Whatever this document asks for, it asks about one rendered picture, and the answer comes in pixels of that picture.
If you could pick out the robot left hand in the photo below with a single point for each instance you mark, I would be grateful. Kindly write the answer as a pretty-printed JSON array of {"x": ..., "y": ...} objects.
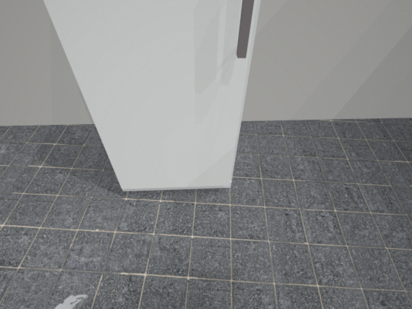
[{"x": 73, "y": 302}]

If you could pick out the handle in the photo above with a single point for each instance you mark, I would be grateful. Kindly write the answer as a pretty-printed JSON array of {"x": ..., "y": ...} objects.
[{"x": 244, "y": 27}]

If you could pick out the fridge door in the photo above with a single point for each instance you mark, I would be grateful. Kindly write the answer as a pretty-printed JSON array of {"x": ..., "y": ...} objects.
[{"x": 162, "y": 82}]

